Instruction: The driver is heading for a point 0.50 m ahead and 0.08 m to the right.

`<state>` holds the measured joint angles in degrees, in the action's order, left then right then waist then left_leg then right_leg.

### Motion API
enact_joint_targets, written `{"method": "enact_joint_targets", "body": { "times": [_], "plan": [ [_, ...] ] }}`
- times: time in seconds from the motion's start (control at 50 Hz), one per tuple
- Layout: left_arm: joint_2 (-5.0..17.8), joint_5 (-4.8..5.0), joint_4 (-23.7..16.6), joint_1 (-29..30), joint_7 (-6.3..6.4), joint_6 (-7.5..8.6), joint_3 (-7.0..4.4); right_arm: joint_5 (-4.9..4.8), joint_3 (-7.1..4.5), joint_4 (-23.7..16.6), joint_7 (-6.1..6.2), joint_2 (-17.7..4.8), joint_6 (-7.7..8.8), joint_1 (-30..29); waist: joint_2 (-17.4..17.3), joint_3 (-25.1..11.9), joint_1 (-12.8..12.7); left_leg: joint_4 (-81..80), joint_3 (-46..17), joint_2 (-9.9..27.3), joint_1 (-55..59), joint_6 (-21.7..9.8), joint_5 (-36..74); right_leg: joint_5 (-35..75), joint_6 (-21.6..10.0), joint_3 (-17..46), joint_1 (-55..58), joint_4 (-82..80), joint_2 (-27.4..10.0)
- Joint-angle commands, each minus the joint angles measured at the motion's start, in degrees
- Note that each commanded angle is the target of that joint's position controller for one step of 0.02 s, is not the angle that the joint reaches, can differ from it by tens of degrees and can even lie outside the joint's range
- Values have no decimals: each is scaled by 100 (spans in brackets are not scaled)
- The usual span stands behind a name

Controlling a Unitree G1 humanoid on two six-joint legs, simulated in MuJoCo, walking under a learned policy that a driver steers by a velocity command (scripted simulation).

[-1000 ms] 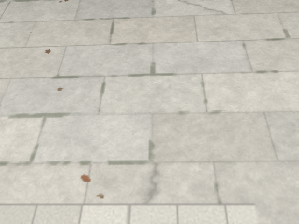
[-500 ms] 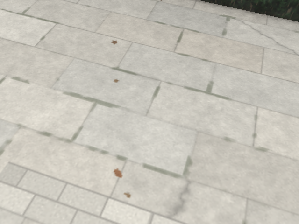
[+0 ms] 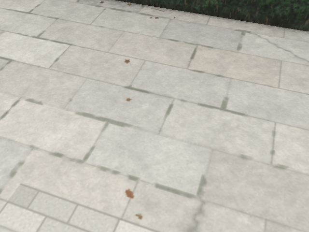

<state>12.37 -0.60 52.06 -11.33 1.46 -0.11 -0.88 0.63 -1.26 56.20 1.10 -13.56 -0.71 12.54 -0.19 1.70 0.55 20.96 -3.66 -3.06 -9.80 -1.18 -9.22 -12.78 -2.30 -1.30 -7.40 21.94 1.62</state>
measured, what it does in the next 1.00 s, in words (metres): lifts its left foot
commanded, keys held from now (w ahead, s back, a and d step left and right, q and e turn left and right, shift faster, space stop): no key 0.68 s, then w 0.32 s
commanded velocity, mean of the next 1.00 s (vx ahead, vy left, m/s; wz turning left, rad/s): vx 0.07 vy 0.00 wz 0.01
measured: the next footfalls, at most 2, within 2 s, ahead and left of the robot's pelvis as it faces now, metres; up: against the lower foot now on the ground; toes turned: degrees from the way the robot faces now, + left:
left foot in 1.02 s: +0.15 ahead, +0.12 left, +0.00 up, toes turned +3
right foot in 1.50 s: +0.48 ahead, -0.03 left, +0.00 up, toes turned -15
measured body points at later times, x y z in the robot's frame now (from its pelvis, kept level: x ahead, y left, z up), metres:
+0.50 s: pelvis +0.01 +0.00 +0.00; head +0.01 -0.01 +0.45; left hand +0.02 +0.23 -0.15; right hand +0.02 -0.24 -0.16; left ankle +0.02 +0.11 -0.75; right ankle -0.01 -0.09 -0.75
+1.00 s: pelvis +0.08 +0.02 -0.01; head +0.08 +0.04 +0.44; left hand -0.01 +0.26 -0.17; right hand +0.13 -0.22 -0.15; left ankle +0.10 +0.12 -0.74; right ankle -0.01 -0.09 -0.75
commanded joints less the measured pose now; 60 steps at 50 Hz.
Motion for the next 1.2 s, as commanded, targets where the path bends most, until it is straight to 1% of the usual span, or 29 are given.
{"method": "enact_joint_targets", "body": {
  "times": [0.02,0.14,0.32,0.48,0.68,0.7,0.72,0.74,0.76,0.78,0.8,0.82,0.84,0.86,0.88,0.9,0.94,0.96,0.98,1.0,1.02,1.04,1.06,1.08,1.1,1.12,1.14,1.16,1.2],
  "plan": [
    [650,-3,-14,-158,18,54,-136,-6,-80,8,37,-497,64,26,-40,22,-67,-337,-595,579,-4,-103,447,232,-158,765,-118,-547,-754],
    [577,-1,338,-226,27,67,-87,-13,-46,375,71,-484,67,101,-9,34,-48,-373,-590,632,87,-130,474,304,-147,737,-120,-571,-716],
    [438,1,772,-453,54,72,4,-19,30,754,106,-358,63,207,55,96,-38,-351,-538,659,126,-141,519,394,-130,718,-157,-565,-680],
    [317,-1,1019,-641,80,79,57,-24,85,956,129,-217,63,286,38,146,-49,-317,-491,661,95,-128,547,479,-129,711,-162,-531,-663],
    [178,-3,1194,-810,102,88,88,-26,127,1095,151,-80,62,407,26,187,-58,-268,-448,662,49,-107,548,557,-140,710,-151,-506,-649],
    [165,-12,1218,-869,98,86,89,-19,137,1114,152,-42,57,460,48,70,-73,-269,-409,604,76,-117,166,40,-150,719,-108,-583,-613],
    [260,-19,1228,-904,93,67,46,-5,122,1096,151,-65,47,458,134,125,-95,-122,-306,472,-49,-147,-366,-687,-197,779,-149,-644,-573],
    [415,-18,1229,-974,88,33,-26,14,95,1043,140,-102,32,434,310,197,-135,218,-123,263,-304,-206,-1107,-1681,-328,935,-191,-703,-585],
    [529,-20,1234,-1107,79,-7,-86,64,77,958,110,-102,23,346,545,373,-220,645,55,79,-777,-247,-1727,-2662,-527,1317,-226,-897,-776],
    [593,-19,1270,-1344,74,-37,-135,121,79,830,67,-48,31,172,735,610,-331,1162,265,-30,-1293,-256,-1912,-3426,-770,1834,-220,-1235,-1138],
    [643,-28,1311,-1481,77,-42,-182,184,101,704,22,66,68,48,882,850,-378,1691,501,65,-1621,-249,-1745,-3742,-1029,2328,-262,-1502,-1584],
    [590,-51,1323,-1556,70,-15,-199,204,98,575,-14,68,124,-117,806,1037,-413,2135,524,288,-1898,-244,-1615,-3588,-1212,2625,-336,-1687,-1875],
    [577,-91,1311,-1581,57,32,-217,188,69,470,-45,12,182,-226,651,1062,-400,2480,455,411,-2195,-238,-1677,-3226,-1293,2711,-198,-1754,-1976],
    [603,-109,1279,-1543,45,89,-241,177,45,412,-81,-18,241,-224,501,994,-337,2640,416,505,-2390,-230,-1659,-2838,-1298,2601,5,-1719,-1959],
    [616,-103,1248,-1483,33,146,-255,154,29,352,-118,-22,304,-218,462,928,-273,2508,421,569,-2384,-227,-1593,-2467,-1246,2392,87,-1633,-1890],
    [594,-88,1217,-1421,24,196,-262,122,11,296,-148,-29,356,-254,460,850,-239,2285,489,553,-2218,-211,-1496,-2117,-1155,2108,94,-1554,-1733],
    [609,-73,1175,-1356,13,264,-282,72,-26,198,-185,-18,405,-257,581,712,-179,1760,668,439,-1624,-209,-1289,-1655,-1043,1666,-126,-1373,-1501],
    [620,-54,1150,-1287,4,282,-290,46,-41,198,-190,6,412,-112,614,664,-83,1397,781,366,-1128,-232,-1050,-1538,-996,1482,-397,-1252,-1422],
    [636,-11,1112,-1145,-8,288,-299,26,-49,295,-186,82,421,255,559,626,125,905,955,240,-345,-253,-633,-1523,-919,1244,-866,-1001,-1286],
    [606,-9,1080,-1098,-23,302,-295,20,-93,468,-165,58,427,745,397,542,308,619,1033,56,522,-254,-561,-1424,-838,1046,-1377,-577,-1103],
    [440,-53,1028,-1071,-46,358,-238,41,-177,648,-114,-127,464,1396,6,305,568,346,626,250,1503,-302,-843,-1103,-695,705,-1936,271,-830],
    [-36,-33,790,-913,-117,417,-96,127,-310,736,-42,-688,513,2191,-1380,-41,843,-816,-1646,1772,2179,-640,-2539,-1250,-377,-137,-2721,2312,-129],
    [179,-119,600,-800,-160,420,-169,70,-378,925,-54,-971,440,2629,-1698,13,782,-1550,-3505,2536,1991,-1141,-3697,-1986,-371,-165,-3496,3688,212],
    [396,-213,544,-592,-210,400,-223,72,-311,731,-49,-719,405,1915,-807,545,393,-1452,-3169,2470,1369,-1185,-3759,-1532,-453,187,-3690,4358,-271],
    [272,-182,550,-491,-273,427,-199,58,-259,499,-91,-526,452,1337,-351,728,190,-1429,-2559,2217,929,-1098,-3048,-885,-450,300,-3619,4403,-474],
    [130,-118,613,-599,-310,448,-176,50,-226,387,-95,-430,513,1038,-223,684,2,-1496,-1881,1961,726,-949,-2153,-451,-387,344,-3353,4242,-600],
    [140,-128,651,-660,-330,426,-193,42,-174,366,-70,-281,577,977,-206,584,-94,-1522,-1377,1795,685,-833,-1390,-221,-310,322,-3161,4120,-645],
    [148,-137,692,-723,-344,378,-205,50,-134,406,-43,-175,626,1048,-229,485,-128,-1496,-905,1637,745,-745,-660,-65,-248,275,-3069,4111,-610],
    [154,-108,630,-571,-349,295,-232,49,-99,558,-8,-134,689,1431,-309,424,-120,-1365,-287,1528,981,-655,632,146,-204,211,-3270,4133,-517]
  ]
}}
